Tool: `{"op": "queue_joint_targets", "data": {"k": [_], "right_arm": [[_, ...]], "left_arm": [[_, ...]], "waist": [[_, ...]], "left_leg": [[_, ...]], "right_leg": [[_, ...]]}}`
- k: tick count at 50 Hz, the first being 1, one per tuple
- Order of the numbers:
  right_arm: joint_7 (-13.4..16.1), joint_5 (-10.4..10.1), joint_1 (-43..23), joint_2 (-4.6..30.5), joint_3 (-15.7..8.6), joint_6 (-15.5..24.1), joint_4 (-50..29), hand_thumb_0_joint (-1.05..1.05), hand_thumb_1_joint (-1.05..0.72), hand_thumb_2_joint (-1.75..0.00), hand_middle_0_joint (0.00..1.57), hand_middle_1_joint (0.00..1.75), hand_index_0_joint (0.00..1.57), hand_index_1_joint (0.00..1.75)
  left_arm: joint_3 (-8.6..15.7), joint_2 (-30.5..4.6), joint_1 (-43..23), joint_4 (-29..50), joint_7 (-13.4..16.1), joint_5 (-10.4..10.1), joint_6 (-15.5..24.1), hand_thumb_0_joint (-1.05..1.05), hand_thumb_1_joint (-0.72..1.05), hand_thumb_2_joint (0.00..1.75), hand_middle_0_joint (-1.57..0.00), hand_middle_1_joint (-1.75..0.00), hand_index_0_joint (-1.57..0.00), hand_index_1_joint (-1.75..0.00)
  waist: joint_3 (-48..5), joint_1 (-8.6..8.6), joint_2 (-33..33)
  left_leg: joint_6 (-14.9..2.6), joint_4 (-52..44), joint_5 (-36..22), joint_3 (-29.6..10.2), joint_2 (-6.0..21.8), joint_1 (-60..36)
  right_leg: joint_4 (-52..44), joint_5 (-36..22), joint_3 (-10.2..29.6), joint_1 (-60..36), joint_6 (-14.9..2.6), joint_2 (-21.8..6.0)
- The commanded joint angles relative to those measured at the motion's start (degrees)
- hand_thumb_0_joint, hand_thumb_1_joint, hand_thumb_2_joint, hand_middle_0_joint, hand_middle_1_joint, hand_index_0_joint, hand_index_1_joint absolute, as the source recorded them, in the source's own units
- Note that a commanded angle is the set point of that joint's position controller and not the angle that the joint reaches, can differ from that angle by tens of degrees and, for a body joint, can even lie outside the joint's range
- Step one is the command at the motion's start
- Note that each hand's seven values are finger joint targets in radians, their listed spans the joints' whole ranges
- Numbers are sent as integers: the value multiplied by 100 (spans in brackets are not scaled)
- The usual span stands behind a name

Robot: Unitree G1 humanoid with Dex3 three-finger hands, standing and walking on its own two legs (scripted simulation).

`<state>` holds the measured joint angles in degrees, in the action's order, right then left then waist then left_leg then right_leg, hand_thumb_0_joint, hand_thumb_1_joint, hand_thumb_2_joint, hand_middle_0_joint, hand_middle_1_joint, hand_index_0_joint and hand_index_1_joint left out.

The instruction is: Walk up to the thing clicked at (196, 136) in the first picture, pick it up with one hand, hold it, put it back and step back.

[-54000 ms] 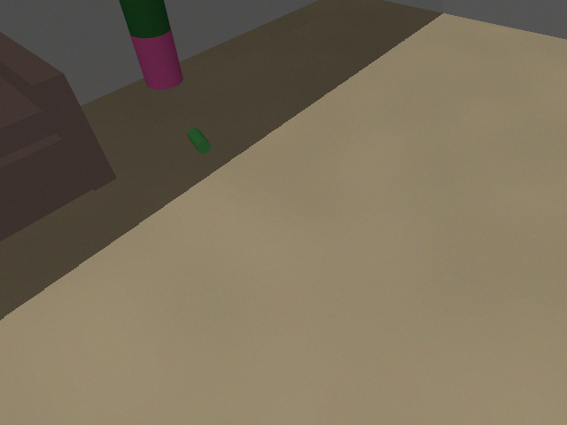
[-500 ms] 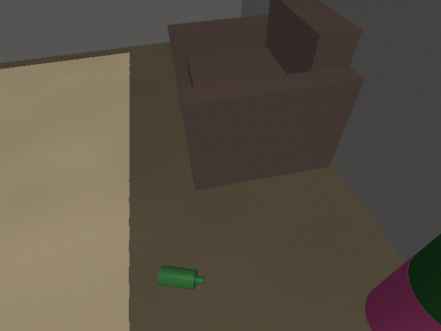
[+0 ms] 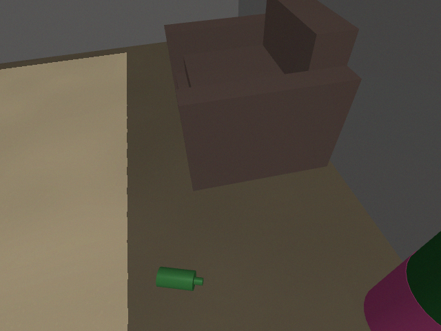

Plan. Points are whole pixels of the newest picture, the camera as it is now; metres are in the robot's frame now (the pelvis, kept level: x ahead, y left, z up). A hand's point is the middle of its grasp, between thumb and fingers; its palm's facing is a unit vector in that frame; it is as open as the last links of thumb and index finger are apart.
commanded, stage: stand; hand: left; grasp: from above
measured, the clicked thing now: (180, 279) +0.48 +0.23 -0.74
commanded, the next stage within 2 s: step back in 0.56 s
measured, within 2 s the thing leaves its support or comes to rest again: neither
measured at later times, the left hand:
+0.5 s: hand out of the picture +0.08 +0.25 -0.16, palm faces +0.00 -0.94 -0.34, open 7.4 cm
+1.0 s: hand out of the picture +0.06 +0.30 -0.18, palm faces -0.05 -0.93 -0.36, open 7.4 cm
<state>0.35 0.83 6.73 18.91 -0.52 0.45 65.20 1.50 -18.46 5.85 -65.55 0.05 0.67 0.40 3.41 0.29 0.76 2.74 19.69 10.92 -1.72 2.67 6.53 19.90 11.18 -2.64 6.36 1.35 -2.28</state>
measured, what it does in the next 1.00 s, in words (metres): lifts its right foot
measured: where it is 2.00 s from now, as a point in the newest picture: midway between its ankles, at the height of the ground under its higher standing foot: outside the picture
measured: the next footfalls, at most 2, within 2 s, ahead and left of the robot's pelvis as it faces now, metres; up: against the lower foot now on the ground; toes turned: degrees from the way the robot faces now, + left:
right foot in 1.18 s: -0.10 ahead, -0.09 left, +0.00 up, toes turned -2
left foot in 1.52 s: -0.16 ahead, +0.15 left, +0.00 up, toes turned -3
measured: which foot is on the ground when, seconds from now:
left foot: down 0.00-1.00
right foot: down 0.00-0.80, up 0.82-1.00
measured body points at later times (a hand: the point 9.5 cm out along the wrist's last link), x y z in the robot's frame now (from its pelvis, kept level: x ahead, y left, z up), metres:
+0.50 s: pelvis +0.00 +0.00 +0.00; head +0.00 +0.00 +0.45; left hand +0.08 +0.30 -0.13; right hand +0.07 -0.30 -0.14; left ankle +0.00 +0.15 -0.75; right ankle +0.00 -0.13 -0.75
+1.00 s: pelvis -0.08 +0.04 -0.02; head +0.01 +0.07 +0.42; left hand +0.07 +0.35 -0.16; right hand -0.02 -0.27 -0.13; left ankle -0.05 +0.14 -0.75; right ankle -0.10 -0.10 -0.67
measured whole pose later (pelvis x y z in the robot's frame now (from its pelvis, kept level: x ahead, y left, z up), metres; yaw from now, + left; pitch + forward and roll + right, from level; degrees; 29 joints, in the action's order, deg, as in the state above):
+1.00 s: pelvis -0.08 +0.04 -0.02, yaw -2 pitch -1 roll -1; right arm 1.0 1.5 8.3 19.7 -2.9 -1.9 53.8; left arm 4.0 -22.8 3.1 -51.6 1.8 -0.1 -3.1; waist 11.8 -1.1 -2.7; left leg -2.8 34.1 15.8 0.8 -0.5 17.3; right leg 65.0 29.5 7.7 27.0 -0.2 6.1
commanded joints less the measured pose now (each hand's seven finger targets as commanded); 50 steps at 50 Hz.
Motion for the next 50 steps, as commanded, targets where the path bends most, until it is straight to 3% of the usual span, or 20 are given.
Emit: {"op": "queue_joint_targets", "data": {"k": [1, 5, 7, 10, 27, 28, 31, 32, 33, 35, 36, 37, 38, 39, 40, 41, 42, 44, 45, 50], "right_arm": [[61, 15, -161, 1171, -210, 99, -317, 0, -90, -90, 20, 30, 20, 30], [71, 17, -177, 1207, -212, 102, -318, 0, -90, -90, 20, 30, 20, 30], [62, 9, -165, 1183, -204, 100, -312, 0, -90, -90, 20, 30, 20, 30], [62, 5, -208, 1218, -220, 103, -325, 0, -90, -90, 20, 30, 20, 30], [21, 11, -184, 1216, -212, 89, -343, 0, -90, -90, 20, 30, 20, 30], [-12, -11, -413, 1459, -287, -33, -479, 0, -90, -90, 20, 30, 20, 30], [-24, -80, -52, 1277, -305, -111, -662, 0, -90, -90, 20, 30, 20, 30], [-28, -72, 69, 1206, -328, -142, -688, 0, -90, -90, 20, 30, 20, 30], [-50, -66, 159, 1219, -369, -188, -750, 0, -90, -90, 20, 30, 20, 30], [-84, -49, 475, 1211, -424, -282, -857, 0, -90, -90, 20, 30, 20, 30], [-96, -78, 537, 1247, -442, -282, -933, 0, -90, -90, 20, 30, 20, 30], [-84, -78, 731, 1260, -464, -253, -942, 0, -90, -90, 20, 30, 20, 30], [-66, -37, 728, 1365, -493, -212, -963, 0, -90, -90, 20, 30, 20, 30], [-38, 51, 562, 1633, -561, -160, -1035, 0, -90, -90, 20, 30, 20, 30], [-18, 135, 514, 1984, -653, -114, -1103, 0, -90, -90, 20, 30, 20, 30], [12, 109, 520, 2149, -688, -82, -1201, 0, -90, -90, 20, 30, 20, 30], [38, 98, 380, 2143, -688, -86, -1315, 0, -90, -90, 20, 30, 20, 30], [123, 119, -205, 1798, -636, -79, -1515, 0, -90, -90, 20, 30, 20, 30], [153, 146, -290, 1664, -597, -87, -1595, 0, -90, -90, 20, 30, 20, 30], [202, 56, 363, 1514, -619, -94, -1710, 0, -90, -90, 20, 30, 20, 30]], "left_arm": [[214, -1231, -226, 342, 95, 13, 114, 0, 90, 90, -20, -30, -20, -30], [213, -1223, -211, 341, 98, 3, 117, 0, 90, 90, -20, -30, -20, -30], [208, -1233, -196, 318, 92, 0, 111, 0, 90, 90, -20, -30, -20, -30], [192, -1216, -201, 353, 92, 5, 123, 0, 90, 90, -20, -30, -20, -30], [198, -1292, -205, 389, 71, 4, 135, 0, 90, 90, -20, -30, -20, -30], [491, -1703, -90, 510, 92, -87, 83, 0, 90, 90, -20, -30, -20, -30], [589, -1778, 17, 815, 124, -86, 29, 0, 90, 90, -20, -30, -20, -30], [617, -1814, -112, 946, 130, -61, 12, 0, 90, 90, -20, -30, -20, -30], [624, -1841, -331, 1127, 130, -19, -2, 0, 90, 90, -20, -30, -20, -30], [641, -1886, -685, 1425, 151, 66, -31, 0, 90, 90, -20, -30, -20, -30], [614, -1827, -761, 1529, 165, 79, -50, 0, 90, 90, -20, -30, -20, -30], [575, -1785, -891, 1621, 175, 72, -70, 0, 90, 90, -20, -30, -20, -30], [533, -1664, -870, 1676, 169, 39, -117, 0, 90, 90, -20, -30, -20, -30], [473, -1394, -694, 1713, 162, -21, -179, 0, 90, 90, -20, -30, -20, -30], [435, -1112, -518, 1741, 190, -69, -244, 0, 90, 90, -20, -30, -20, -30], [462, -1195, -287, 1721, 243, -46, -281, 0, 90, 90, -20, -30, -20, -30], [462, -1207, -269, 1662, 283, -26, -299, 0, 90, 90, -20, -30, -20, -30], [456, -1312, -12, 1587, 303, -76, -315, 0, 90, 90, -20, -30, -20, -30], [459, -1328, 125, 1546, 286, -102, -317, 0, 90, 90, -20, -30, -20, -30], [519, -1346, -69, 1862, 212, -16, -250, 0, 90, 90, -20, -30, -20, -30]], "waist": [[-523, -16, -53], [-626, -5, 1], [-490, -13, -16], [-572, -9, -18], [-325, -18, -28], [352, 24, -167], [-304, -92, -510], [-518, -123, -717], [-657, -189, -986], [-588, -291, -1260], [-579, -344, -1263], [-631, -436, -1232], [-578, -393, -845], [-473, -284, 361], [-356, -186, 1186], [-620, -167, 879], [-778, -234, 996], [-803, 87, 845], [-760, 159, 864], [-667, -241, 596]], "left_leg": [[-304, -275, -1017, -272, 446, 15], [-326, -219, -1228, -233, 460, -55], [-295, -290, -1049, -244, 439, 4], [-301, -199, -1300, -247, 480, -156], [-307, -363, -601, -233, 438, 104], [-476, 301, -1094, -298, 283, 651], [-458, 1274, -648, 9, -61, 647], [-415, 1720, -188, 163, -246, 622], [-431, 2260, 792, 195, -414, 598], [-536, 2959, 1750, -46, -385, 644], [-582, 2728, 1603, -183, -281, 701], [-615, 2156, 1055, -140, -202, 662], [-621, 1436, -86, -209, -54, 661], [-757, 467, -1685, -1109, 635, 760], [-968, 61, -3096, -2147, 1283, 137], [-1308, 407, -3907, -2134, 1531, 32], [-1462, 313, -3702, -2424, 1740, 114], [-1538, 594, -3438, -1619, 1352, -134], [-1529, 710, -3308, -1292, 1177, -74], [-1691, 929, -3343, -1229, 1188, -695]], "right_leg": [[-296, -839, 396, -200, -192, -527], [-198, -1187, 407, -302, -198, -564], [-258, -913, 393, -200, -190, -526], [-236, -1125, 400, -185, -198, -541], [-374, -553, 463, -93, -191, -517], [11, -1410, 614, 397, -245, -490], [5, -1676, 986, 313, -749, -907], [-28, -1676, 1191, 388, -990, -1165], [-72, -1641, 1403, 599, -1212, -1448], [114, -1522, 1461, 1145, -1452, -1739], [355, -1653, 1367, 1112, -1337, -1656], [757, -1731, 1185, 1006, -1129, -1499], [1282, -1396, 909, 1021, -827, -1106], [2238, -577, 457, 1189, -480, -276], [3035, 1859, 579, 2171, -323, 668], [3745, 2570, 1131, 2151, -318, 769], [4208, 2703, 1425, 2142, -321, 854], [4922, 2129, 1503, 2354, -335, 755], [5043, 1894, 1467, 2372, -286, 735], [4147, 1880, 1100, 2358, 8, 603]]}}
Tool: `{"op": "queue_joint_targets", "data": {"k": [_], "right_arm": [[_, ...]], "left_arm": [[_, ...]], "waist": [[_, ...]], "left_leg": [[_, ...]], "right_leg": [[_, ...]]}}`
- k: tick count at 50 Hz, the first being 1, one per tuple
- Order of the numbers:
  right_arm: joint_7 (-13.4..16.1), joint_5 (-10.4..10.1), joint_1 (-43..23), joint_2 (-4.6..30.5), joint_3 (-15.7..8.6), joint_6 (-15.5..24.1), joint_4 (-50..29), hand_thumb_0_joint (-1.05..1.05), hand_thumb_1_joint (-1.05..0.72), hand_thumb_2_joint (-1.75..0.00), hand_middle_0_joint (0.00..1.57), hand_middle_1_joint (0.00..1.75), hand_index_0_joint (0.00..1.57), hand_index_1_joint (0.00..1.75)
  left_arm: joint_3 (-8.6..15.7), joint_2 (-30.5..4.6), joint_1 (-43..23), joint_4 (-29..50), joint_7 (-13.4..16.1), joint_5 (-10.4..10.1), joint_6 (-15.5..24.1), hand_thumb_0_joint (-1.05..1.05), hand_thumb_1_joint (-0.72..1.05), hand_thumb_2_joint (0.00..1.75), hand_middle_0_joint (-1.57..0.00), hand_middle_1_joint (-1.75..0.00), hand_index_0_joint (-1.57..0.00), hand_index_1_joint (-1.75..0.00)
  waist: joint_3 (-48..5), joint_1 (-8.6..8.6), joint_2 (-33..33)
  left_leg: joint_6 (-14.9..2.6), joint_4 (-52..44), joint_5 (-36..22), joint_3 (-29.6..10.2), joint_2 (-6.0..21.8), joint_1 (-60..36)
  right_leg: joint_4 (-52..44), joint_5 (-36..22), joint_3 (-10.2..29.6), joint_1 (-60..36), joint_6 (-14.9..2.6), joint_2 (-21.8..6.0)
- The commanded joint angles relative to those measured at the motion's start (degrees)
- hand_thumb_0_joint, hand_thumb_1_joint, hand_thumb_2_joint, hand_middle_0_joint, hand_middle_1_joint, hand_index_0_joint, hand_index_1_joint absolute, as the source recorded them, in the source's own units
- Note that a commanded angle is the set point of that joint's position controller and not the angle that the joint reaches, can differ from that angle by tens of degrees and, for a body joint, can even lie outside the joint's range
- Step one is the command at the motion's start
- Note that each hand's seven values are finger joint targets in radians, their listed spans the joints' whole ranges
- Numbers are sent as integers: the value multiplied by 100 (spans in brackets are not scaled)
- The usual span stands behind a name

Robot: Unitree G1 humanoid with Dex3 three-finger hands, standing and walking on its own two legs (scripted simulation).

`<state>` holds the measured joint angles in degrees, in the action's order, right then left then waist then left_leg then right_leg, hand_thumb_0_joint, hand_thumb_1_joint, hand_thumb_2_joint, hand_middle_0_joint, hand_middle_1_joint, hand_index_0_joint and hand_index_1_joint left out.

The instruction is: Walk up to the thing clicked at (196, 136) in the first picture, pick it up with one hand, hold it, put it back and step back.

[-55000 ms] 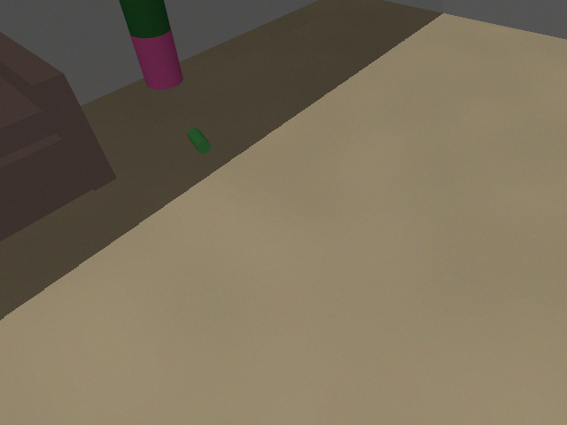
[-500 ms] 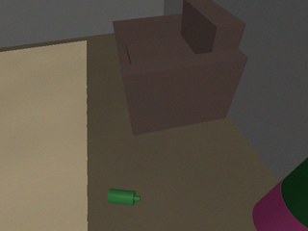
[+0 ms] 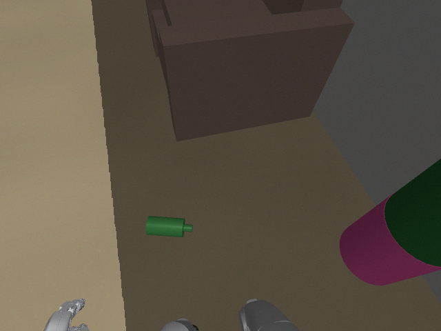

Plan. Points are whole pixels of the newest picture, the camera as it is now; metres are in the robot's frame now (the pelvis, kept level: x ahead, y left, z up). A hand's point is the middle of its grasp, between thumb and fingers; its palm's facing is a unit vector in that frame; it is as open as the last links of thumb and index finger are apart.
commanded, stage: step back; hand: left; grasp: from above
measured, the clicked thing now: (170, 226) +0.55 +0.20 -0.72
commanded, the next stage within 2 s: none
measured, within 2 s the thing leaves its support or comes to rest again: neither
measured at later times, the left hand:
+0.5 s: hand out of the picture +0.02 +0.26 -0.15, palm faces +0.01 -0.92 -0.39, open 7.4 cm
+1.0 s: hand out of the picture -0.20 +0.25 -0.16, palm faces -0.06 -0.92 -0.39, open 7.4 cm
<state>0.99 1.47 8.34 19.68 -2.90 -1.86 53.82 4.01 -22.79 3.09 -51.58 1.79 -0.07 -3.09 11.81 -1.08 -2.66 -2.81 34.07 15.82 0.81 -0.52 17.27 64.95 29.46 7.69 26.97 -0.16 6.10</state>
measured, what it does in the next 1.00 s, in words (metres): walks backwards: right foot, then left foot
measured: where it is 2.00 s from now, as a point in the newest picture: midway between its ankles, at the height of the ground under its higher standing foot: outside the picture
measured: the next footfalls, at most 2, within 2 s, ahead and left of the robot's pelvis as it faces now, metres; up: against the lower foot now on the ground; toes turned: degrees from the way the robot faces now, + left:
right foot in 0.18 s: -0.02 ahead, -0.13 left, +0.00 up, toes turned +0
left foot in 0.52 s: -0.09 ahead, +0.11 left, +0.00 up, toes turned -1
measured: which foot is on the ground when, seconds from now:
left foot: down 0.00-0.20, up 0.22-0.50, down 0.52-0.98, up 1.00-1.00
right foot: up 0.00-0.16, down 0.18-0.54, up 0.56-0.94, down 0.96-1.00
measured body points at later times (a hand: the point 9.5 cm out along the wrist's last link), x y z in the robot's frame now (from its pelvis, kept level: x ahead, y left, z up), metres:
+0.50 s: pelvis -0.11 +0.00 -0.01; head -0.05 +0.00 +0.43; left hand +0.02 +0.31 -0.12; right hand -0.02 -0.32 -0.13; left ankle -0.13 +0.11 -0.72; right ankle -0.06 -0.13 -0.73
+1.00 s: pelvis -0.28 -0.02 -0.02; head -0.23 -0.03 +0.43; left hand -0.20 +0.29 -0.13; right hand -0.16 -0.34 -0.12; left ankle -0.14 +0.10 -0.72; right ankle -0.31 -0.14 -0.73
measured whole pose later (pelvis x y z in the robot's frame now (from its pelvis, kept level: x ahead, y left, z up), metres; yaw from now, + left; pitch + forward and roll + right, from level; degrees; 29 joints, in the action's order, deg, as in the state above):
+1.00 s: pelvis -0.28 -0.02 -0.02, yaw -4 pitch -3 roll -1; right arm 0.7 1.0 5.3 22.8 -3.2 -2.8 46.4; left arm 4.9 -21.1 12.9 -49.9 -1.1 1.7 -2.7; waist 9.4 0.6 2.3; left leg 0.3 41.0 16.1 -2.3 2.3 28.8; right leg 39.2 23.6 0.6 13.5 -0.7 2.0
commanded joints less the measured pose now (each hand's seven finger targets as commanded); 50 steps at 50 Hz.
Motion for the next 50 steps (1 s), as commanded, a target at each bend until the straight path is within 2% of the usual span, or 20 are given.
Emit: {"op": "queue_joint_targets", "data": {"k": [1, 5, 8, 9, 10, 11, 12, 15, 22, 25, 26, 27, 28, 31, 41, 45, 47, 48, 49, 50], "right_arm": [[137, -21, 263, 1446, -378, 135, -573, 0, -90, -90, 20, 30, 20, 30], [97, -21, 16, 1650, -392, 96, -779, 0, -90, -90, 20, 30, 20, 30], [50, -82, -308, 1691, -378, 37, -868, 0, -90, -90, 20, 30, 20, 30], [37, -125, -208, 1513, -311, 22, -850, 0, -90, -90, 20, 30, 20, 30], [15, -163, -95, 1247, -235, 23, -898, 0, -90, -90, 20, 30, 20, 30], [92, -143, -467, 1237, -279, -21, -934, 0, -90, -90, 20, 30, 20, 30], [99, -120, -272, 1393, -334, -49, -816, 0, -90, -90, 20, 30, 20, 30], [90, -204, 198, 1318, -269, 16, -639, 0, -90, -90, 20, 30, 20, 30], [68, -100, 215, 1200, -214, 105, -810, 0, -90, -90, 20, 30, 20, 30], [18, -16, 720, 1260, -338, 168, -593, 0, -90, -90, 20, 30, 20, 30], [21, 96, 621, 1607, -432, 197, -665, 0, -90, -90, 20, 30, 20, 30], [-43, 72, 261, 2290, -535, 182, -821, 0, -90, -90, 20, 30, 20, 30], [-39, 87, 266, 2400, -578, 202, -834, 0, -90, -90, 20, 30, 20, 30], [60, 63, -338, 1610, -349, 216, -889, 0, -90, -90, 20, 30, 20, 30], [62, 44, 91, 1664, -440, 149, -1093, 0, -90, -90, 20, 30, 20, 30], [25, 37, -285, 1869, -479, 50, -1236, 0, -90, -90, 20, 30, 20, 30], [15, -21, -339, 1673, -417, -28, -1207, 0, -90, -90, 20, 30, 20, 30], [4, -62, -215, 1297, -307, -33, -1219, 0, -90, -90, 20, 30, 20, 30], [83, -76, -443, 1219, -320, -19, -1329, 0, -90, -90, 20, 30, 20, 30], [127, -58, -488, 1479, -409, -35, -1282, 0, -90, -90, 20, 30, 20, 30]], "left_arm": [[278, -900, 179, 518, 26, 59, 116, 0, 90, 90, -20, -30, -20, -30], [325, -884, 510, 477, -31, 78, 153, 0, 90, 90, -20, -30, -20, -30], [350, -785, 1129, 244, -69, 141, 216, 0, 90, 90, -20, -30, -20, -30], [401, -993, 1132, 272, -60, 214, 268, 0, 90, 90, -20, -30, -20, -30], [516, -1432, 979, 404, -73, 241, 304, 0, 90, 90, -20, -30, -20, -30], [585, -1881, 697, 573, -85, 175, 280, 0, 90, 90, -20, -30, -20, -30], [559, -1698, 364, 783, -63, 202, 320, 0, 90, 90, -20, -30, -20, -30], [438, -1180, -102, 911, 10, 155, 285, 0, 90, 90, -20, -30, -20, -30], [389, -1137, 541, 1029, 51, 187, 204, 0, 90, 90, -20, -30, -20, -30], [320, -1221, 267, 1137, -18, 97, 106, 0, 90, 90, -20, -30, -20, -30], [267, -980, 435, 1204, -35, 72, 77, 0, 90, 90, -20, -30, -20, -30], [253, -876, 236, 1276, -4, 29, 96, 0, 90, 90, -20, -30, -20, -30], [381, -1063, -68, 1191, 78, 110, 85, 0, 90, 90, -20, -30, -20, -30], [364, -958, 546, 863, 53, -13, 62, 0, 90, 90, -20, -30, -20, -30], [368, -936, 826, 792, -73, 96, 81, 0, 90, 90, -20, -30, -20, -30], [401, -940, 1620, 455, -193, 113, 97, 0, 90, 90, -20, -30, -20, -30], [469, -1011, 2010, 227, -196, 206, 130, 0, 90, 90, -20, -30, -20, -30], [553, -1309, 1789, 390, -198, 292, 165, 0, 90, 90, -20, -30, -20, -30], [702, -2011, 1229, 704, -197, 283, 137, 0, 90, 90, -20, -30, -20, -30], [688, -2096, 752, 932, -138, 280, 167, 0, 90, 90, -20, -30, -20, -30]], "waist": [[-1510, -149, 962], [-1674, -57, 1146], [-1712, 276, 1081], [-1651, 210, 667], [-1588, 112, -682], [-1215, 408, -1367], [-1013, 251, -941], [-1109, -32, -410], [-1596, 351, -766], [-1603, -13, -504], [-1600, 62, 317], [-1389, 3, 1794], [-1338, -304, 1637], [-1288, 274, 841], [-1429, -95, 1297], [-1770, 206, 1517], [-1621, 351, 1110], [-1271, 302, -102], [-978, 529, -1347], [-550, 458, -1108]], "left_leg": [[-1146, -452, -3862, -1496, 1542, -1916], [-1072, -417, -2990, -1403, 1562, -1341], [-667, -85, -2044, -1211, 1344, -435], [-347, 101, -1320, -1110, 1076, 253], [86, 1128, 248, -630, 176, 1222], [262, 2546, 2064, -496, -539, 1083], [331, 3382, 1983, -1028, -468, 851], [341, 3683, 1284, -1034, -718, 972], [337, 841, 1337, -401, -163, 763], [168, -959, -528, -242, -52, -533], [-118, -1168, -1107, -1503, 790, -938], [-905, -1515, -1870, -3019, 2004, -615], [-1488, -1617, -1984, -3588, 2374, -16], [-979, -1049, -2714, -1767, 1566, -562], [-1192, -993, -1943, -1478, 1624, -1084], [-779, -1054, -530, -1322, 1459, -360], [-288, -526, 324, -1114, 1052, 689], [98, 523, 1197, -789, 215, 1686], [386, 2096, 1769, -587, -625, 1523], [458, 3113, 1712, -1145, -317, 1164]], "right_leg": [[-714, 14, 26, 273, 172, -288], [-1944, -221, -438, -594, 72, -481], [-3717, -1558, -732, -1734, -163, -490], [-3944, -1961, -223, -2165, -284, -760], [-4254, -2400, 1427, -2409, -763, -1860], [-4646, -2899, 2453, -1118, -1822, -2923], [-4596, -3200, 2392, -720, -1857, -2961], [-4019, -4138, 651, -1189, -1318, -1975], [-3325, -4640, 459, -2715, -1191, -1979], [-2870, -3565, 255, -1621, -768, -1728], [-2309, -2353, 44, -733, -392, -1214], [-1364, 121, -631, 33, -94, -80], [-158, 954, 200, -205, -70, -41], [866, 87, 485, 226, -150, 16], [-908, 19, -213, -294, 216, -301], [-2841, -476, -732, -1489, -70, -527], [-3834, -929, -523, -2215, -275, -639], [-4451, -127, 1068, -2110, -575, -1512], [-5193, 129, 2405, -571, -1495, -2896], [-5406, 197, 2736, 483, -1802, -3275]]}}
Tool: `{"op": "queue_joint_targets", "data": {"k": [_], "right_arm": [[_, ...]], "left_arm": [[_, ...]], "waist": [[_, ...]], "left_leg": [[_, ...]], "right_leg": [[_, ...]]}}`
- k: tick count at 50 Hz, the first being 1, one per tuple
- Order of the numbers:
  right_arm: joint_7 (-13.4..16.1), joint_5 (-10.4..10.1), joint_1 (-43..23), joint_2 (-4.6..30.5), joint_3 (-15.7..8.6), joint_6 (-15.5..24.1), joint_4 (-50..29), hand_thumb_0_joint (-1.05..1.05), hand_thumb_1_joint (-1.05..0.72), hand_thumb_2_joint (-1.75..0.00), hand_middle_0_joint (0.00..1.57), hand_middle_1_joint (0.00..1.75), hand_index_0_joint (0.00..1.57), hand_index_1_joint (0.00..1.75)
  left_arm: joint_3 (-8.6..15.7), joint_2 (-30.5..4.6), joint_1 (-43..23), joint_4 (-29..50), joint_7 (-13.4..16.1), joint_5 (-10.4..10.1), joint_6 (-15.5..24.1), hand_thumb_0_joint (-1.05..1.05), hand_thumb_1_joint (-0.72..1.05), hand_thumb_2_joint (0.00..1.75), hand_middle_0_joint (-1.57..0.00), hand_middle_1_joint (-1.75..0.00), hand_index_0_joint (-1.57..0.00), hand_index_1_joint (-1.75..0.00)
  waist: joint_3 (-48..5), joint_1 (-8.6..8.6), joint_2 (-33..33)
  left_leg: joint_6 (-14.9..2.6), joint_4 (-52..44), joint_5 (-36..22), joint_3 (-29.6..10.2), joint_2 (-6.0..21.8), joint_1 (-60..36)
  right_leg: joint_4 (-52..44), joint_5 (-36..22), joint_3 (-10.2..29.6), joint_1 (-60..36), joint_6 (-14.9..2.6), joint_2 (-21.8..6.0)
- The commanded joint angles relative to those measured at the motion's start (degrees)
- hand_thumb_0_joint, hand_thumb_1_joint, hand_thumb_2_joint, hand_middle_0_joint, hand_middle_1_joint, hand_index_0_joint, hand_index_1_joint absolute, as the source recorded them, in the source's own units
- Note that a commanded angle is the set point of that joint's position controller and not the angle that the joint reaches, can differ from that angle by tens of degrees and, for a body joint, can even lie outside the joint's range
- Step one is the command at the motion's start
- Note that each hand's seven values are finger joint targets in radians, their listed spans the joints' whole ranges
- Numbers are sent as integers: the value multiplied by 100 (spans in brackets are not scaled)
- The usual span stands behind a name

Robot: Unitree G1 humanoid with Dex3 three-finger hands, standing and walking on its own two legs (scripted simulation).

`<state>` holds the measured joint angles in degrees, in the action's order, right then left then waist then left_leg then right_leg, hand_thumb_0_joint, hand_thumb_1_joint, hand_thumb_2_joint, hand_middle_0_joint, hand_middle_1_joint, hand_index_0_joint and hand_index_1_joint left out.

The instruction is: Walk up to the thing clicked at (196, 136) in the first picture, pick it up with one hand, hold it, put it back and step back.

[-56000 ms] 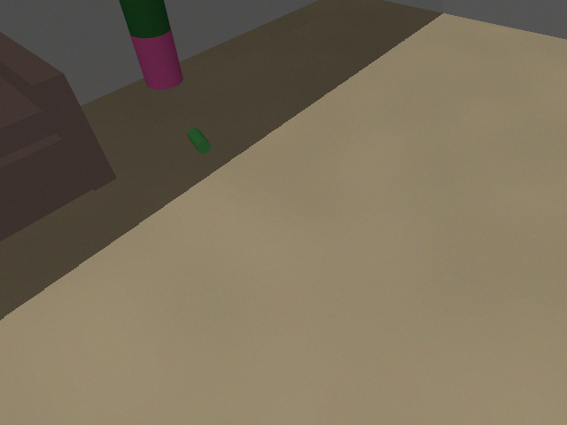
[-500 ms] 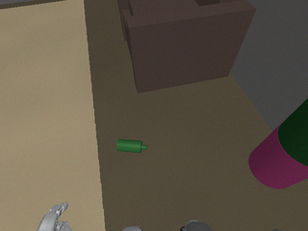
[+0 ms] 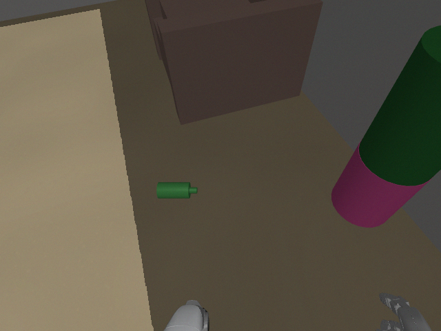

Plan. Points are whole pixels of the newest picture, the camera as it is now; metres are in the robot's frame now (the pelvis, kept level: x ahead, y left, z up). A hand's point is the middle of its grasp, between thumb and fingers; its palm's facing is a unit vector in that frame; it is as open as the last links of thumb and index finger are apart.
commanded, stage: step back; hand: left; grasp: from above
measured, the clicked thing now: (177, 190) +0.81 +0.28 -0.71
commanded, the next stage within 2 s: stand in 1.82 s
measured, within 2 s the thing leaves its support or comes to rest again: neither
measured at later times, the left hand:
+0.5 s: hand out of the picture -0.06 +0.26 -0.13, palm faces +0.10 -0.93 -0.36, open 7.4 cm
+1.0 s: hand out of the picture -0.27 +0.24 -0.13, palm faces +0.14 -0.89 -0.43, open 7.4 cm
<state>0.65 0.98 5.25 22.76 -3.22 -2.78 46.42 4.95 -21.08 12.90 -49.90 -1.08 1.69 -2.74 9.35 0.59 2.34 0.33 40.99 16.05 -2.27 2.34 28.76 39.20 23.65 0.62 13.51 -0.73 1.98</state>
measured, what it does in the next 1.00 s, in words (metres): walks backwards: left foot, then right foot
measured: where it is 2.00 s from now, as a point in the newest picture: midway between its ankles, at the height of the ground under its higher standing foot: outside the picture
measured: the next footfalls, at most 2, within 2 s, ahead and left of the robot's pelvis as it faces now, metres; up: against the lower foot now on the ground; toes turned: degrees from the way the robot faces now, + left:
left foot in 0.30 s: -0.09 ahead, +0.11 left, +0.00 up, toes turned +5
right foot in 0.64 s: -0.21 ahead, -0.16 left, +0.00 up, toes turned +6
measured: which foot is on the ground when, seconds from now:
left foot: up 0.00-0.28, down 0.30-0.66, up 0.68-0.94, down 0.96-1.00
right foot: down 0.00-0.32, up 0.34-0.62, down 0.64-1.00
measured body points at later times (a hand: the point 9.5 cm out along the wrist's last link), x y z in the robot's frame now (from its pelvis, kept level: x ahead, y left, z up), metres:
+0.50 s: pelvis -0.16 -0.02 +0.01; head -0.11 +0.01 +0.46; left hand -0.06 +0.30 -0.11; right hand -0.03 -0.32 -0.10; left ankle -0.13 +0.10 -0.71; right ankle -0.17 -0.15 -0.64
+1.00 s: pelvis -0.29 -0.05 +0.01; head -0.27 -0.05 +0.46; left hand -0.28 +0.29 -0.10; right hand -0.20 -0.35 -0.12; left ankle -0.31 +0.08 -0.72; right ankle -0.25 -0.16 -0.71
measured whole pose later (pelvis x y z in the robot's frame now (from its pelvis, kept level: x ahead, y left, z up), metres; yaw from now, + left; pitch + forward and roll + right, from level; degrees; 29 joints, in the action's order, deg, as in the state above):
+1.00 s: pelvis -0.29 -0.05 +0.01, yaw +7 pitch -3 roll +2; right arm -0.7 2.0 13.4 21.1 -3.4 -1.0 57.2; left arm 4.1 -23.2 12.8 -52.6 -0.3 2.1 -0.6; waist 5.5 2.1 -1.4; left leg 0.0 33.3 18.0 -0.9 -2.7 12.5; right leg 40.7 21.3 -1.5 18.0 -1.0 -4.0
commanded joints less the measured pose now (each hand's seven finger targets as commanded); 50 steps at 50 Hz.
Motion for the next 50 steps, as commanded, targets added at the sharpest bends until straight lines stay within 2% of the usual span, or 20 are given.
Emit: {"op": "queue_joint_targets", "data": {"k": [1, 3, 8, 11, 14, 15, 16, 17, 20, 27, 31, 32, 33, 34, 37, 44, 47, 48, 49, 50], "right_arm": [[147, -45, 87, 1240, -378, 72, -363, 0, -90, -90, 20, 30, 20, 30], [135, -77, 550, 1066, -309, 114, -150, 0, -90, -90, 20, 30, 20, 30], [136, -23, 440, 894, -184, 188, -216, 0, -90, -90, 20, 30, 20, 30], [121, 16, 609, 831, -177, 217, -191, 0, -90, -90, 20, 30, 20, 30], [101, 25, 1170, 911, -259, 251, 107, 0, -90, -90, 20, 30, 20, 30], [111, 72, 1151, 1148, -344, 253, 123, 0, -90, -90, 20, 30, 20, 30], [86, 89, 900, 1743, -463, 235, 16, 0, -90, -90, 20, 30, 20, 30], [54, 79, 707, 2152, -517, 227, -105, 0, -90, -90, 20, 30, 20, 30], [139, 129, 203, 1475, -303, 265, -133, 0, -90, -90, 20, 30, 20, 30], [78, 144, 377, 1340, -316, 133, -262, 0, -90, -90, 20, 30, 20, 30], [31, 23, 12, 1420, -313, 4, -262, 0, -90, -90, 20, 30, 20, 30], [7, 6, 130, 1060, -201, 8, -286, 0, -90, -90, 20, 30, 20, 30], [56, 1, -50, 762, -132, 39, -469, 0, -90, -90, 20, 30, 20, 30], [140, 4, -331, 1012, -250, 14, -418, 0, -90, -90, 20, 30, 20, 30], [98, -66, 194, 1034, -238, 60, -26, 0, -90, -90, 20, 30, 20, 30], [-76, 118, 71, 1000, -248, 255, 164, 0, -90, -90, 20, 30, 20, 30], [-79, 102, 743, 924, -301, 392, 586, 0, -90, -90, 20, 30, 20, 30], [-59, 154, 957, 1106, -402, 447, 686, 0, -90, -90, 20, 30, 20, 30], [-51, 167, 732, 1544, -429, 473, 597, 0, -90, -90, 20, 30, 20, 30], [-78, 131, 695, 1827, -477, 470, 539, 0, -90, -90, 20, 30, 20, 30]], "left_arm": [[465, -1871, -661, 854, 178, 66, 172, 0, 90, 90, -20, -30, -20, -30], [389, -1474, -1085, 860, 225, 97, 180, 0, 90, 90, -20, -30, -20, -30], [361, -1378, -301, 842, 306, 105, 169, 0, 90, 90, -20, -30, -20, -30], [343, -1433, -205, 864, 338, 47, 115, 0, 90, 90, -20, -30, -20, -30], [265, -1437, -475, 940, 284, -59, 15, 0, 90, 90, -20, -30, -20, -30], [180, -1250, -414, 982, 263, -52, -5, 0, 90, 90, -20, -30, -20, -30], [114, -1052, -421, 1055, 240, -103, 7, 0, 90, 90, -20, -30, -20, -30], [259, -1255, -945, 1096, 324, -108, -1, 0, 90, 90, -20, -30, -20, -30], [236, -1155, -611, 788, 316, -182, -53, 0, 90, 90, -20, -30, -20, -30], [177, -1092, -364, 577, 226, -69, 84, 0, 90, 90, -20, -30, -20, -30], [179, -1052, 478, 63, 210, -10, 246, 0, 90, 90, -20, -30, -20, -30], [305, -1435, 395, 62, 219, 82, 302, 0, 90, 90, -20, -30, -20, -30], [476, -2097, 186, 226, 206, 92, 294, 0, 90, 90, -20, -30, -20, -30], [511, -2398, -116, 384, 234, 125, 303, 0, 90, 90, -20, -30, -20, -30], [288, -1602, -929, 439, 287, 85, 367, 0, 90, 90, -20, -30, -20, -30], [366, -1720, -159, 199, 183, 147, 418, 0, 90, 90, -20, -30, -20, -30], [215, -1545, -331, 226, 137, 74, 332, 0, 90, 90, -20, -30, -20, -30], [107, -1227, -178, 216, 128, 69, 330, 0, 90, 90, -20, -30, -20, -30], [9, -922, -364, 223, 105, -54, 349, 0, 90, 90, -20, -30, -20, -30], [201, -1461, -775, 162, 141, -28, 356, 0, 90, 90, -20, -30, -20, -30]], "waist": [[-212, -28, -930], [-366, -333, -965], [-881, 227, -1205], [-1175, 252, -1414], [-1463, -35, -1092], [-1424, 0, -623], [-1321, 28, 703], [-1184, -326, 1203], [-1086, 88, 245], [-1153, -184, 915], [-1789, 209, 830], [-1492, 111, -2], [-1103, 223, -1456], [-857, 471, -1548], [-609, -177, -542], [-593, 384, -1293], [-815, -30, -949], [-1073, -111, -282], [-943, -148, 870], [-450, -315, 508]], "left_leg": [[93, 2708, 1254, -955, -764, -31], [58, 2854, 828, -693, -974, -192], [155, 1625, 1433, -263, -688, 81], [53, 170, 1338, 16, -422, -284], [-108, -1715, -383, 302, -393, -1416], [-327, -1788, -861, -494, 148, -1885], [-1020, -1891, -1651, -2197, 1390, -2083], [-1833, -2084, -2398, -2874, 2122, -1227], [-1484, -1599, -3159, -1420, 1394, -1305], [-1474, -1381, -2512, -1065, 1222, -2067], [-934, -724, -1440, -711, 950, -1703], [-528, -47, -446, -477, 420, -487], [-99, 736, 1458, -179, -629, 701], [40, 1869, 1941, -833, -503, 88], [17, 2748, 941, -832, -780, -68], [100, 48, 1540, -49, -333, -387], [-147, -2124, 467, 271, -435, -2112], [-340, -2246, 568, -702, 42, -3018], [-935, -2801, 2330, -2781, 1260, -2651], [-1482, -3011, 3130, -3148, 1719, -1385]], "right_leg": [[-2339, -17, 2363, 1662, -1450, -2220], [-1841, -1318, 1080, 1274, -920, -1461], [-1164, -3064, 954, -661, -1101, -1673], [-783, -3775, 1044, -1209, -1032, -1747], [-225, -3382, 803, -743, -726, -1537], [-1, -2417, 719, 94, -445, -1292], [924, -601, 51, 1214, -79, -371], [2135, 1414, 193, 1090, 32, 37], [3473, 873, 1031, 1271, -90, 293], [1187, 693, 131, 970, 228, -9], [-1749, -700, -141, -479, -83, -69], [-1801, -552, 1059, -953, -244, -622], [-2065, -582, 2700, -568, -866, -1932], [-2318, -586, 3533, 871, -1723, -2813], [-1567, -1700, 1346, 784, -1082, -1640], [-2024, 1647, 1653, -130, -1010, -1663], [-1287, 458, 981, 424, -701, -1380], [-498, -12, 592, 1145, -438, -1092], [327, 469, -157, 1949, -5, -295], [980, 952, 134, 1495, -8, -430]]}}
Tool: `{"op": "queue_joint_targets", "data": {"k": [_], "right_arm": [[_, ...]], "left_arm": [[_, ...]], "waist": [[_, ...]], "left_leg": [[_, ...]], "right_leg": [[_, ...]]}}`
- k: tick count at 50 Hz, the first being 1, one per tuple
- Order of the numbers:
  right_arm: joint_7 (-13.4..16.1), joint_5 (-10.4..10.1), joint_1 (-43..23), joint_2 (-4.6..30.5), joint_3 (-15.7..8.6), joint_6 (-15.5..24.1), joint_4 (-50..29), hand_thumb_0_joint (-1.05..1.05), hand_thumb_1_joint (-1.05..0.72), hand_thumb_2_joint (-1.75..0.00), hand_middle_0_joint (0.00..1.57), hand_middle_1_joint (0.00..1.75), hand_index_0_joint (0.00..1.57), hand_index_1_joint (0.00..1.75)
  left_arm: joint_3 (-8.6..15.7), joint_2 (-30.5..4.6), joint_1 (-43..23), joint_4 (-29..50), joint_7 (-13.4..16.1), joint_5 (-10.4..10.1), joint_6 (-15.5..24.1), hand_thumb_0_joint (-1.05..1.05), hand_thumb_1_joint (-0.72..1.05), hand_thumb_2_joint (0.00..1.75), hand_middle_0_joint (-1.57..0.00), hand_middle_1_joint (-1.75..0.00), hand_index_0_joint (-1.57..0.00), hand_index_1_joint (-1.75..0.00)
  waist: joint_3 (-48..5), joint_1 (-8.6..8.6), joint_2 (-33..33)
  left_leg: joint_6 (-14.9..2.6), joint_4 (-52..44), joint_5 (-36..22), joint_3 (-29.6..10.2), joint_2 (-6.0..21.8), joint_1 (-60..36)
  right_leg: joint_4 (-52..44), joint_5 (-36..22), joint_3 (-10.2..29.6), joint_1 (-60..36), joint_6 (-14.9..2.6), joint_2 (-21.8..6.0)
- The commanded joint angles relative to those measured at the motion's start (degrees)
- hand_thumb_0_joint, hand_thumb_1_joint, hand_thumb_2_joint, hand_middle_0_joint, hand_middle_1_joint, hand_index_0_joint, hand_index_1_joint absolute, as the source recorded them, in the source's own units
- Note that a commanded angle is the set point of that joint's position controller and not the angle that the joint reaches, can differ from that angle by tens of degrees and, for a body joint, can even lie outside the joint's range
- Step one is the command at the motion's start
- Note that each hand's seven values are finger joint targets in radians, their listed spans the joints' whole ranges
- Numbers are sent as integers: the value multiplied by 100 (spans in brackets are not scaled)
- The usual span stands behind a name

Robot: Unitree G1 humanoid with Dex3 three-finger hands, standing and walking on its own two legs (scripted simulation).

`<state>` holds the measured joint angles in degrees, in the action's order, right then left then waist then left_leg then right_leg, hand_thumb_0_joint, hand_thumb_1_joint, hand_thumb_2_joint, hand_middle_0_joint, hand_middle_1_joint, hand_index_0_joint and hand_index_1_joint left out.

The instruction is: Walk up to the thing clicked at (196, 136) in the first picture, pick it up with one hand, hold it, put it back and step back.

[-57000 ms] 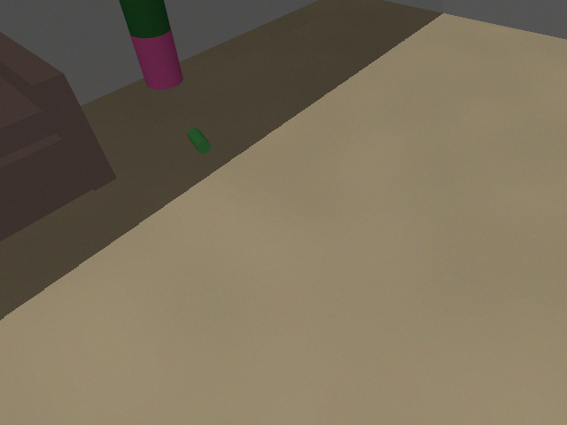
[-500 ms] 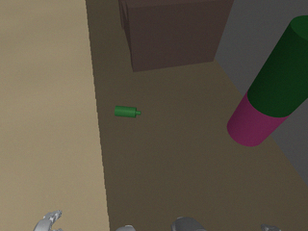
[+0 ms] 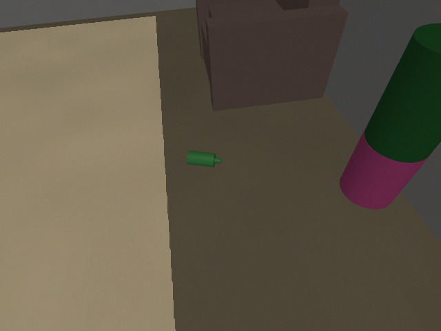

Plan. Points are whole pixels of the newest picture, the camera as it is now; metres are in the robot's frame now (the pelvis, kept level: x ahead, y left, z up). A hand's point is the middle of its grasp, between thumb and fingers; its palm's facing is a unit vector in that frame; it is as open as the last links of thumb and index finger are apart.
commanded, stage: step back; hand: left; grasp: from above
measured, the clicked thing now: (204, 159) +1.14 +0.19 -0.72
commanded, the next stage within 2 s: stand in 0.82 s
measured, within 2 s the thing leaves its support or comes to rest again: neither
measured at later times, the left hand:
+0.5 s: hand out of the picture +0.08 +0.28 -0.15, palm faces +0.02 -0.94 -0.34, open 7.4 cm
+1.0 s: hand (106, 329) +0.16 +0.26 -0.13, palm faces -0.03 -0.94 -0.34, open 7.4 cm
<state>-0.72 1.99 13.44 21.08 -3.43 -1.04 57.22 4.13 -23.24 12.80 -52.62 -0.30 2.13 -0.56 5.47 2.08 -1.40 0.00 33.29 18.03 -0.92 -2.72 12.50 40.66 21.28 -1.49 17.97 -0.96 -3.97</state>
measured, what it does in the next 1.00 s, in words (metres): stands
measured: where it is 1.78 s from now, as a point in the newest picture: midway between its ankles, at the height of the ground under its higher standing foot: outside the picture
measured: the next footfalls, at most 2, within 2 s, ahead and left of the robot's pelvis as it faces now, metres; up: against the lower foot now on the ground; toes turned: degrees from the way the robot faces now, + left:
none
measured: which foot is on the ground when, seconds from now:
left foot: down 0.00-1.00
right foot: down 0.00-1.00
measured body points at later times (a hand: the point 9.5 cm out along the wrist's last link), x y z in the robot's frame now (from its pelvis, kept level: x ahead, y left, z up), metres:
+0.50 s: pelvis +0.02 +0.01 +0.00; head +0.04 +0.02 +0.45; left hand +0.08 +0.32 -0.13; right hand +0.10 -0.30 -0.11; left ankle +0.05 +0.13 -0.72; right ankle +0.02 -0.12 -0.72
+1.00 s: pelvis +0.04 +0.01 +0.02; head +0.06 +0.01 +0.47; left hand +0.16 +0.31 -0.10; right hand +0.15 -0.28 -0.10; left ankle +0.05 +0.13 -0.72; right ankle +0.03 -0.12 -0.72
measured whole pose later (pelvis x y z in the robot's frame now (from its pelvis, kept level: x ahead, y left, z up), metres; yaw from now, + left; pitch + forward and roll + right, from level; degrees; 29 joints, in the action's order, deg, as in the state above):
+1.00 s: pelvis +0.04 +0.01 +0.02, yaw -1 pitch -2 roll +0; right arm -0.5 0.0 1.5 18.9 -1.1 1.0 63.4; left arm 0.0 -19.9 3.1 -62.9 0.0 0.0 1.3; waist 3.9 0.0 -0.2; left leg 0.2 21.1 11.1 1.7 0.7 7.7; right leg 21.0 12.9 0.8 5.8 1.2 -1.3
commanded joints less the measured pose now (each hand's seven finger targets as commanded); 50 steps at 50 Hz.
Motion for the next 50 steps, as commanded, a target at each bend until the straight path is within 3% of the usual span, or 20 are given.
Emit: {"op": "queue_joint_targets", "data": {"k": [1, 3, 6, 8, 9, 10, 11, 12, 14, 18, 20, 21, 22, 23, 24, 27, 30, 33, 35, 50], "right_arm": [[67, 44, -380, 1702, -358, 353, -576, 0, -90, -90, 20, 30, 20, 30], [76, 62, -555, 1462, -247, 390, -599, 0, -90, -90, 20, 30, 20, 30], [25, 32, -770, 1430, -254, 283, -592, 0, -90, -90, 20, 30, 20, 30], [35, -29, -636, 1081, -140, 186, -585, 0, -90, -90, 20, 30, 20, 30], [32, -73, -571, 830, -73, 187, -664, 0, -90, -90, 20, 30, 20, 30], [82, -42, -661, 934, -116, 160, -658, 0, -90, -90, 20, 30, 20, 30], [107, -12, -523, 1186, -209, 151, -557, 0, -90, -90, 20, 30, 20, 30], [88, -49, -373, 1234, -208, 177, -480, 0, -90, -90, 20, 30, 20, 30], [51, -48, -267, 1108, -199, 196, -350, 0, -90, -90, 20, 30, 20, 30], [0, -8, -218, 996, -199, 236, -265, 0, -90, -90, 20, 30, 20, 30], [37, 14, -74, 939, -232, 276, -127, 0, -90, -90, 20, 30, 20, 30], [83, 53, -38, 1032, -261, 306, -105, 0, -90, -90, 20, 30, 20, 30], [115, 70, -299, 1284, -267, 357, -205, 0, -90, -90, 20, 30, 20, 30], [104, 27, -652, 1562, -266, 353, -305, 0, -90, -90, 20, 30, 20, 30], [82, 8, -845, 1561, -259, 341, -306, 0, -90, -90, 20, 30, 20, 30], [83, -35, -1116, 1275, -136, 329, -253, 0, -90, -90, 20, 30, 20, 30], [105, -106, -978, 1075, -71, 303, -118, 0, -90, -90, 20, 30, 20, 30], [133, -112, -1048, 1133, -111, 304, -10, 0, -90, -90, 20, 30, 20, 30], [143, -143, -1071, 1102, -123, 292, 47, 0, -90, -90, 20, 30, 20, 30], [74, -171, -1387, 1003, 10, 311, 363, 0, -90, -90, 20, 30, 20, 30]], "left_arm": [[253, -1197, -667, 390, 18, -96, 149, 0, 90, 90, -20, -30, -20, -30], [215, -1025, -385, 245, -34, -132, 203, 0, 90, 90, -20, -30, -20, -30], [212, -898, -22, -41, -42, -111, 274, 0, 90, 90, -20, -30, -20, -30], [266, -956, 176, -189, 42, -40, 345, 0, 90, 90, -20, -30, -20, -30], [351, -1302, 315, -199, 101, 30, 399, 0, 90, 90, -20, -30, -20, -30], [419, -1747, 286, -197, 100, 14, 424, 0, 90, 90, -20, -30, -20, -30], [430, -1786, -88, -35, 95, 7, 424, 0, 90, 90, -20, -30, -20, -30], [393, -1573, -204, 34, 102, -35, 441, 0, 90, 90, -20, -30, -20, -30], [334, -1402, -379, 31, 115, -30, 465, 0, 90, 90, -20, -30, -20, -30], [264, -1366, -571, 32, 73, -34, 415, 0, 90, 90, -20, -30, -20, -30], [147, -1165, -762, 92, 55, -76, 337, 0, 90, 90, -20, -30, -20, -30], [54, -959, -702, 96, 47, -93, 312, 0, 90, 90, -20, -30, -20, -30], [-30, -671, -579, 86, 39, -179, 287, 0, 90, 90, -20, -30, -20, -30], [16, -828, -509, -49, 64, -245, 240, 0, 90, 90, -20, -30, -20, -30], [62, -977, -450, -192, 72, -204, 235, 0, 90, 90, -20, -30, -20, -30], [3, -886, -343, -388, 87, -188, 330, 0, 90, 90, -20, -30, -20, -30], [32, -1106, -573, -438, 98, -182, 372, 0, 90, 90, -20, -30, -20, -30], [-18, -1057, -679, -473, 132, -203, 358, 0, 90, 90, -20, -30, -20, -30], [-28, -1022, -716, -512, 148, -200, 340, 0, 90, 90, -20, -30, -20, -30], [-168, -918, -1154, -836, 100, -194, 301, 0, 90, 90, -20, -30, -20, -30]], "waist": [[68, -254, 494], [14, -133, 776], [-244, -29, 1085], [-403, 105, 571], [-438, 159, -341], [-227, 196, -718], [102, 55, -407], [202, -31, -108], [45, -103, -196], [-342, -161, -702], [-467, -350, -414], [-578, -388, -57], [-631, -241, 779], [-596, -112, 912], [-459, -82, 809], [-562, 37, 950], [-861, -127, 574], [-1131, -141, 463], [-1219, -149, 350], [-871, -239, 192]], "left_leg": [[-1323, -2105, 2495, -2770, 1998, 346], [-1036, -1852, 1515, -1972, 1583, 110], [-791, -1451, 1277, -1201, 1288, 729], [-443, -468, 883, -728, 920, 1237], [-145, 569, 872, -434, 396, 1982], [-83, 1396, 1520, -302, 76, 1964], [-43, 1807, 1495, -608, 316, 1764], [-46, 1820, 1200, -709, 402, 1681], [-56, 1566, 840, -624, 483, 1339], [-10, 331, 597, 35, 410, 529], [-43, -661, -188, 169, 249, -377], [-89, -1015, -488, -240, 506, -756], [-391, -1521, -312, -1604, 1456, -583], [-899, -1663, 360, -2035, 1936, 18], [-1050, -1619, 503, -1918, 1963, 500], [-489, -1130, -1246, -946, 1404, 223], [-215, -908, -1602, -464, 998, 59], [-219, -735, -2766, -314, 1021, -541], [-251, -721, -3010, -267, 1053, -712], [-96, -1639, -2036, -316, 1028, -873]], "right_leg": [[923, 885, 539, 879, -9, 98], [485, 518, 415, 742, -19, 88], [-891, 29, -26, -674, -7, 368], [-1799, -406, 236, -1720, -51, 427], [-2311, 286, 1931, -2011, -358, -509], [-2872, 1718, 3142, -1173, -936, -1521], [-2919, 1946, 3426, -556, -1290, -1878], [-2785, 1507, 3078, -499, -1281, -1707], [-2626, 898, 2218, -341, -978, -1311], [-2135, -328, 1352, -248, -843, -970], [-1531, -806, 904, 162, -593, -687], [-1067, -1113, 713, 388, -400, -498], [-529, -882, 377, 517, -86, 21], [-352, 381, 132, 150, -2, 327], [-239, 580, 250, -332, -15, 227], [-1360, -919, 368, -838, -70, 116], [-1368, -2085, 706, -1223, -142, -154], [-1368, -2739, 606, -1171, -128, -198], [-1373, -2876, 548, -1225, -114, -197], [-2337, -2192, 657, -1360, 44, -343]]}}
